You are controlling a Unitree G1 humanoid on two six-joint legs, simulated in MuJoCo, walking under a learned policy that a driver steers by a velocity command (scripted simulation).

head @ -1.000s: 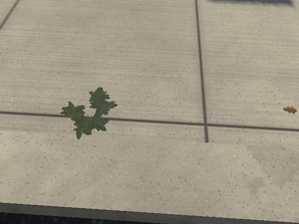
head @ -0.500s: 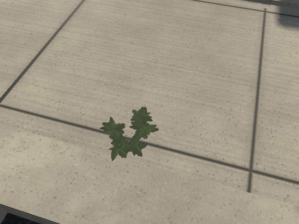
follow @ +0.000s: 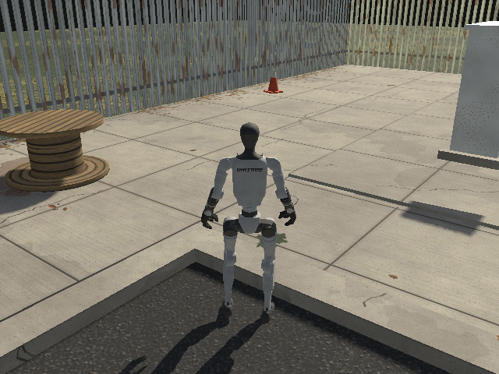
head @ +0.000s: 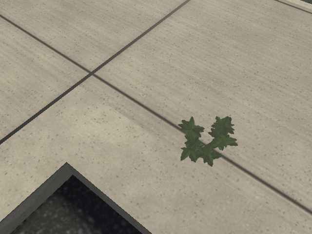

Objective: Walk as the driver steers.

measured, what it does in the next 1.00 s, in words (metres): walks ahead: left foot, then right foot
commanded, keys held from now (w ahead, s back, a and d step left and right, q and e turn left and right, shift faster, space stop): no key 0.08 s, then w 0.24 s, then w+e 0.48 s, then w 0.20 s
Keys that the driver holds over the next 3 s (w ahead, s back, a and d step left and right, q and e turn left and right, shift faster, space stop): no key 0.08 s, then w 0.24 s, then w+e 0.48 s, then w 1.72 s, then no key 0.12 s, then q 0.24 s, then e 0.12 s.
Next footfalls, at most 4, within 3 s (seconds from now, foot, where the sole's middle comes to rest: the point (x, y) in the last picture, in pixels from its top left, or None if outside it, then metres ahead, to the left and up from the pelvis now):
0.08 left None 0.03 0.14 -0.78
0.60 right None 0.17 -0.03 -0.78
1.08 left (147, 186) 0.59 0.08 -0.66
1.68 right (195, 120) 0.93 -0.13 -0.66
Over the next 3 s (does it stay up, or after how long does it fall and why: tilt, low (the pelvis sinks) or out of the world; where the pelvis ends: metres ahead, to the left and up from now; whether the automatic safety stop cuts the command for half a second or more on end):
stays up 1.40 -0.12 0.12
